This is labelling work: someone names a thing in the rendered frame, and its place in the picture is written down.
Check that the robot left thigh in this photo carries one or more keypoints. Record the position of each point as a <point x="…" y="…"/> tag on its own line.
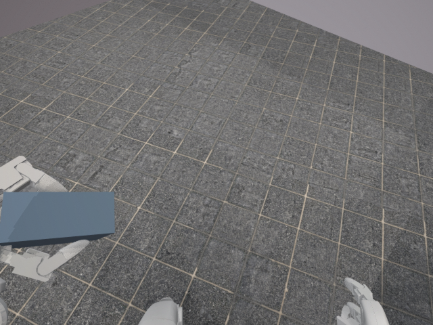
<point x="163" y="313"/>

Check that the sponge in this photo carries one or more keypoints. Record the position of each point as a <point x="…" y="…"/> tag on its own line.
<point x="45" y="218"/>

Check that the left robot hand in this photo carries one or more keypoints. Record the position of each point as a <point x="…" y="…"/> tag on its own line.
<point x="18" y="175"/>

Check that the right robot hand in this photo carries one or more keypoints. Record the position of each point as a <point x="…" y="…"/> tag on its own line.
<point x="370" y="311"/>

